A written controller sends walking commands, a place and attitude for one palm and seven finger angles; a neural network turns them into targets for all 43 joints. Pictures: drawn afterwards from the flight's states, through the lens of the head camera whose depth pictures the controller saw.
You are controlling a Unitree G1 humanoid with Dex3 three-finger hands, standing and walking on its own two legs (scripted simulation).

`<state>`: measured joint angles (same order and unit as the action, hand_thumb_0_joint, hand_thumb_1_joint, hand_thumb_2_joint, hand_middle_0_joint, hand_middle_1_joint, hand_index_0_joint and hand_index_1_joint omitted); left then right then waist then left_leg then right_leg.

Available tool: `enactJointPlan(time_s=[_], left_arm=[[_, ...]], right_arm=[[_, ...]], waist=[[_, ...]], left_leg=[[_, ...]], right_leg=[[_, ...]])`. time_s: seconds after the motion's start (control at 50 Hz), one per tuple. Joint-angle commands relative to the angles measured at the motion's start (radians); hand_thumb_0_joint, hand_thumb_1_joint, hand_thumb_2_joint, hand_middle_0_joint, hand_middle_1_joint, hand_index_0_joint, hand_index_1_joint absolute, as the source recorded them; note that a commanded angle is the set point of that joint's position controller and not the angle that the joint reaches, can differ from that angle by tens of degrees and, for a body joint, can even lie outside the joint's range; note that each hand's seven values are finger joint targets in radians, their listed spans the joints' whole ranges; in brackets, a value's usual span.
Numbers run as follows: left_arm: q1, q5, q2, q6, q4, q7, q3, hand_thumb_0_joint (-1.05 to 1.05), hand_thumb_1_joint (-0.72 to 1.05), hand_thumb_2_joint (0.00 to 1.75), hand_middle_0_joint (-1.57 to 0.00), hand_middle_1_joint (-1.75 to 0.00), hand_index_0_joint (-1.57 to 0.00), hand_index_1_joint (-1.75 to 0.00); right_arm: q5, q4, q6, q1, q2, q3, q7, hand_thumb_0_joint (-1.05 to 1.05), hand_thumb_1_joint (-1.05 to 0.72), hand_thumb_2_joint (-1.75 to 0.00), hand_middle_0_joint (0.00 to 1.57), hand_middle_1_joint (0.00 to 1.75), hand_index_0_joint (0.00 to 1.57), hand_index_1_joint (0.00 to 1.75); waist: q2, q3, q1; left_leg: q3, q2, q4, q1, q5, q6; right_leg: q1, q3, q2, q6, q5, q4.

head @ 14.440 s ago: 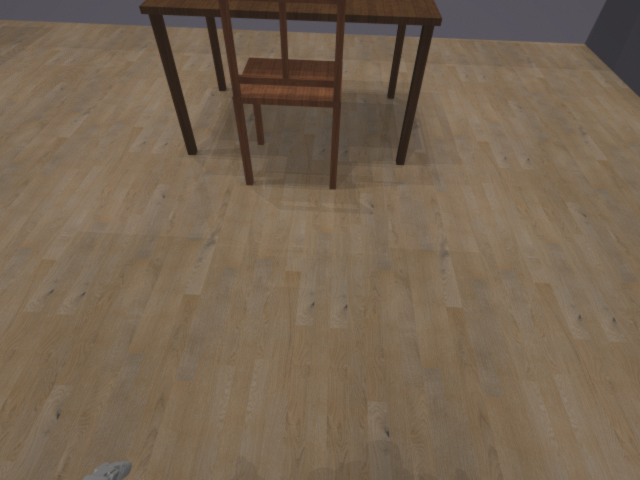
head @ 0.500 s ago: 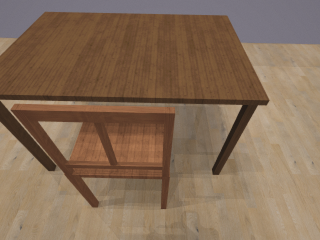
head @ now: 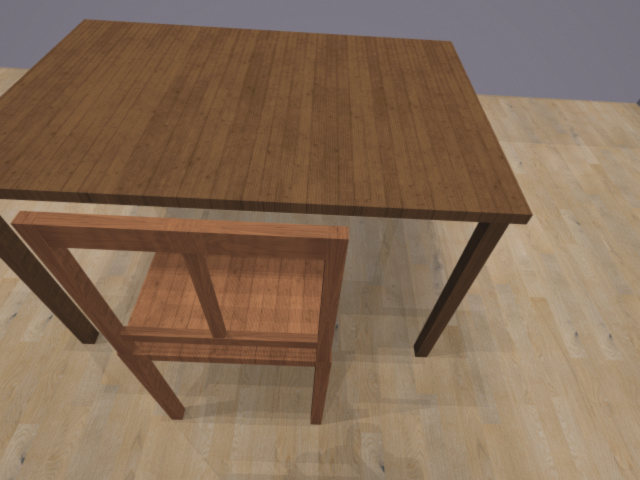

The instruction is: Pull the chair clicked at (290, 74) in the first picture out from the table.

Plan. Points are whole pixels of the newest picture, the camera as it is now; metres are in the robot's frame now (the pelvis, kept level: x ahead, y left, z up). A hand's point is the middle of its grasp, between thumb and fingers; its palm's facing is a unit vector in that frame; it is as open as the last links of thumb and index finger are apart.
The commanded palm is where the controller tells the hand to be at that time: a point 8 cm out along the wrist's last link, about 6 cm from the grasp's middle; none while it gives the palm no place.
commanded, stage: come to a stop and stand still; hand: left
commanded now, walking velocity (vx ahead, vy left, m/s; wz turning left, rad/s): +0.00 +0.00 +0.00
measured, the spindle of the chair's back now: (207, 297) +0.40 +0.21 -0.09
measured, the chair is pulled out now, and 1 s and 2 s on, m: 0.00 0.00 0.00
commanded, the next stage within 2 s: look again from close up in 0.20 s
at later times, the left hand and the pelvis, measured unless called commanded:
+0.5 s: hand out of the picture +0.01 +0.17 -0.18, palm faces +0.00 -0.98 -0.19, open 7.4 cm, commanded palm none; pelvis +0.01 -0.01 +0.00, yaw -1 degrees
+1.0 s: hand out of the picture +0.01 +0.15 -0.18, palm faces +0.00 -0.98 -0.18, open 7.4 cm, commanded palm none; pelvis +0.02 -0.01 +0.00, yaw +0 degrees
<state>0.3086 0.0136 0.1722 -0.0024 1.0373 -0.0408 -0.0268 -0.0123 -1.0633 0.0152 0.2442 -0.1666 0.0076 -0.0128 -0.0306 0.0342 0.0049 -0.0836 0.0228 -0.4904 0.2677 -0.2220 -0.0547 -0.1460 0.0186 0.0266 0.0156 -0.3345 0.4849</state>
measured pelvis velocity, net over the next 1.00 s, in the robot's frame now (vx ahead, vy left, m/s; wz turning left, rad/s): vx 0.02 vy -0.01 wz -0.01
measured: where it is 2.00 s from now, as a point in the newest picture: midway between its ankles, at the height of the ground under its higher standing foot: outside the picture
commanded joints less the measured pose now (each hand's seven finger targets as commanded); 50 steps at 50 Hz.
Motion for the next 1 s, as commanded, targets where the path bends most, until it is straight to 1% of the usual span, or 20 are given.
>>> enactJointPlan(time_s=[0.0, 0.08, 0.14, 0.2, 0.22, 0.24, 0.26, 0.28, 0.32, 0.36, 0.42, 0.5, 0.54, 0.62, 0.66, 0.7, 0.72, 0.76, 0.92, 0.98], left_arm=[[0.069, 0.004, 0.103, -0.021, -0.026, -0.006, 0.027, 0.0, 0.9, 0.9, -0.2, -0.3, -0.2, -0.3], [0.076, 0.002, 0.097, -0.022, -0.01, -0.006, 0.023, 0.0, 0.9, 0.9, -0.2, -0.3, -0.2, -0.3], [0.075, 0.002, 0.096, -0.021, -0.003, -0.006, 0.023, 0.0, 0.9, 0.9, -0.2, -0.3, -0.2, -0.3], [0.08, 0.002, 0.092, -0.021, 0.008, -0.006, 0.022, 0.0, 0.9, 0.9, -0.2, -0.3, -0.2, -0.3], [0.081, 0.002, 0.09, -0.021, 0.01, -0.007, 0.022, 0.0, 0.9, 0.9, -0.2, -0.3, -0.2, -0.3], [0.08, 0.001, 0.093, -0.02, 0.007, -0.006, 0.022, 0.0, 0.9, 0.9, -0.2, -0.3, -0.2, -0.3], [0.084, 0.001, 0.091, -0.02, 0.013, -0.006, 0.021, 0.0, 0.9, 0.9, -0.2, -0.3, -0.2, -0.3], [0.084, 0.002, 0.09, -0.021, 0.013, -0.007, 0.022, 0.0, 0.9, 0.9, -0.2, -0.3, -0.2, -0.3], [0.083, 0.001, 0.091, -0.022, 0.017, -0.007, 0.022, 0.0, 0.9, 0.9, -0.2, -0.3, -0.2, -0.3], [0.081, 0.0, 0.088, -0.021, 0.014, -0.007, 0.022, 0.0, 0.9, 0.9, -0.2, -0.3, -0.2, -0.3], [0.081, 0.0, 0.09, -0.022, 0.018, -0.007, 0.022, 0.0, 0.9, 0.9, -0.2, -0.3, -0.2, -0.3], [0.082, 0.0, 0.088, -0.021, 0.019, -0.008, 0.021, 0.0, 0.9, 0.9, -0.2, -0.3, -0.2, -0.3], [0.082, -0.001, 0.088, -0.019, 0.019, -0.006, 0.02, 0.0, 0.9, 0.9, -0.2, -0.3, -0.2, -0.3], [0.087, -0.001, 0.084, -0.023, 0.02, -0.008, 0.021, 0.0, 0.9, 0.9, -0.2, -0.3, -0.2, -0.3], [0.085, -0.002, 0.083, -0.021, 0.019, -0.008, 0.021, 0.0, 0.9, 0.9, -0.2, -0.3, -0.2, -0.3], [0.089, -0.002, 0.084, -0.024, 0.021, -0.008, 0.02, 0.0, 0.9, 0.9, -0.2, -0.3, -0.2, -0.3], [0.086, -0.002, 0.082, -0.024, 0.02, -0.008, 0.021, 0.0, 0.9, 0.9, -0.2, -0.3, -0.2, -0.3], [0.088, -0.002, 0.08, -0.022, 0.02, -0.008, 0.019, 0.0, 0.9, 0.9, -0.2, -0.3, -0.2, -0.3], [0.101, -0.003, 0.075, -0.025, 0.027, -0.008, 0.018, 0.0, 0.9, 0.9, -0.2, -0.3, -0.2, -0.3], [0.101, -0.004, 0.073, -0.024, 0.027, -0.008, 0.017, 0.0, 0.9, 0.9, -0.2, -0.3, -0.2, -0.3]], right_arm=[[0.007, 0.028, 0.023, 0.036, -0.107, -0.021, -0.008, 0.0, -0.9, -0.9, 0.2, 0.3, 0.2, 0.3], [0.009, 0.011, 0.023, 0.038, -0.106, -0.021, -0.009, 0.0, -0.9, -0.9, 0.2, 0.3, 0.2, 0.3], [0.009, 0.0, 0.023, 0.04, -0.102, -0.02, -0.011, 0.0, -0.9, -0.9, 0.2, 0.3, 0.2, 0.3], [0.008, -0.009, 0.023, 0.04, -0.102, -0.019, -0.011, 0.0, -0.9, -0.9, 0.2, 0.3, 0.2, 0.3], [0.008, -0.012, 0.024, 0.042, -0.102, -0.019, -0.012, 0.0, -0.9, -0.9, 0.2, 0.3, 0.2, 0.3], [0.009, -0.013, 0.024, 0.042, -0.099, -0.019, -0.012, 0.0, -0.9, -0.9, 0.2, 0.3, 0.2, 0.3], [0.008, -0.015, 0.024, 0.039, -0.099, -0.019, -0.012, 0.0, -0.9, -0.9, 0.2, 0.3, 0.2, 0.3], [0.009, -0.017, 0.024, 0.04, -0.098, -0.019, -0.013, 0.0, -0.9, -0.9, 0.2, 0.3, 0.2, 0.3], [0.008, -0.022, 0.025, 0.044, -0.099, -0.018, -0.013, 0.0, -0.9, -0.9, 0.2, 0.3, 0.2, 0.3], [0.008, -0.025, 0.025, 0.044, -0.098, -0.019, -0.013, 0.0, -0.9, -0.9, 0.2, 0.3, 0.2, 0.3], [0.009, -0.031, 0.026, 0.048, -0.097, -0.017, -0.014, 0.0, -0.9, -0.9, 0.2, 0.3, 0.2, 0.3], [0.009, -0.035, 0.025, 0.047, -0.092, -0.017, -0.014, 0.0, -0.9, -0.9, 0.2, 0.3, 0.2, 0.3], [0.009, -0.038, 0.023, 0.049, -0.091, -0.016, -0.014, 0.0, -0.9, -0.9, 0.2, 0.3, 0.2, 0.3], [0.009, -0.042, 0.027, 0.055, -0.09, -0.015, -0.015, 0.0, -0.9, -0.9, 0.2, 0.3, 0.2, 0.3], [0.009, -0.042, 0.025, 0.052, -0.089, -0.016, -0.016, 0.0, -0.9, -0.9, 0.2, 0.3, 0.2, 0.3], [0.009, -0.045, 0.026, 0.053, -0.087, -0.015, -0.016, 0.0, -0.9, -0.9, 0.2, 0.3, 0.2, 0.3], [0.009, -0.045, 0.026, 0.058, -0.087, -0.016, -0.016, 0.0, -0.9, -0.9, 0.2, 0.3, 0.2, 0.3], [0.01, -0.047, 0.024, 0.053, -0.086, -0.015, -0.016, 0.0, -0.9, -0.9, 0.2, 0.3, 0.2, 0.3], [0.01, -0.053, 0.024, 0.062, -0.08, -0.014, -0.017, 0.0, -0.9, -0.9, 0.2, 0.3, 0.2, 0.3], [0.01, -0.056, 0.022, 0.062, -0.08, -0.013, -0.017, 0.0, -0.9, -0.9, 0.2, 0.3, 0.2, 0.3]], waist=[[0.039, -0.007, 0.0], [0.021, 0.003, -0.001], [0.032, 0.014, -0.001], [0.023, 0.013, 0.0], [0.022, 0.0, -0.002], [0.03, 0.013, 0.001], [0.03, 0.008, 0.002], [0.018, 0.01, 0.001], [0.015, -0.007, 0.0], [0.021, 0.009, 0.002], [0.023, 0.001, 0.002], [0.014, 0.014, 0.002], [0.019, 0.03, 0.003], [0.022, -0.008, 0.002], [0.017, 0.014, 0.002], [0.018, 0.001, 0.002], [0.012, 0.002, 0.0], [0.025, 0.021, 0.001], [0.017, 0.006, 0.001], [0.015, 0.024, 0.001]], left_leg=[[0.142, -0.124, 0.095, -0.097, 0.157, 0.0], [0.137, -0.124, 0.093, -0.107, 0.167, 0.002], [0.136, -0.128, 0.105, -0.108, 0.172, 0.0], [0.136, -0.127, 0.107, -0.112, 0.164, 0.002], [0.135, -0.128, 0.108, -0.124, 0.177, 0.001], [0.136, -0.13, 0.111, -0.118, 0.18, -0.001], [0.134, -0.13, 0.111, -0.121, 0.172, 0.0], [0.133, -0.129, 0.107, -0.123, 0.187, 0.001], [0.132, -0.129, 0.105, -0.136, 0.206, 0.002], [0.133, -0.129, 0.111, -0.127, 0.198, 0.001], [0.129, -0.13, 0.11, -0.134, 0.228, 0.002], [0.128, -0.13, 0.113, -0.13, 0.214, 0.003], [0.127, -0.129, 0.121, -0.121, 0.182, 0.004], [0.126, -0.13, 0.109, -0.148, 0.246, 0.003], [0.128, -0.129, 0.111, -0.135, 0.23, 0.004], [0.125, -0.129, 0.106, -0.146, 0.251, 0.005], [0.125, -0.129, 0.108, -0.145, 0.249, 0.006], [0.127, -0.127, 0.113, -0.135, 0.222, 0.006], [0.123, -0.13, 0.109, -0.152, 0.242, 0.007], [0.123, -0.129, 0.114, -0.14, 0.217, 0.008]], right_leg=[[-0.08, -0.073, 0.071, -0.038, 0.157, -0.097], [-0.082, -0.076, 0.072, -0.036, 0.171, -0.105], [-0.079, -0.073, 0.069, -0.035, 0.169, -0.108], [-0.077, -0.073, 0.072, -0.035, 0.166, -0.112], [-0.073, -0.073, 0.072, -0.034, 0.174, -0.11], [-0.074, -0.071, 0.07, -0.034, 0.172, -0.114], [-0.074, -0.072, 0.073, -0.034, 0.17, -0.116], [-0.072, -0.074, 0.073, -0.034, 0.186, -0.116], [-0.063, -0.077, 0.075, -0.034, 0.201, -0.115], [-0.067, -0.075, 0.073, -0.034, 0.188, -0.119], [-0.057, -0.074, 0.076, -0.033, 0.211, -0.12], [-0.061, -0.076, 0.075, -0.033, 0.203, -0.127], [-0.066, -0.074, 0.074, -0.033, 0.181, -0.133], [-0.049, -0.075, 0.079, -0.033, 0.229, -0.127], [-0.055, -0.078, 0.075, -0.034, 0.215, -0.133], [-0.048, -0.08, 0.079, -0.035, 0.243, -0.133], [-0.047, -0.078, 0.078, -0.034, 0.24, -0.132], [-0.057, -0.082, 0.075, -0.035, 0.215, -0.139], [-0.05, -0.081, 0.079, -0.036, 0.244, -0.144], [-0.057, -0.082, 0.077, -0.036, 0.224, -0.148]])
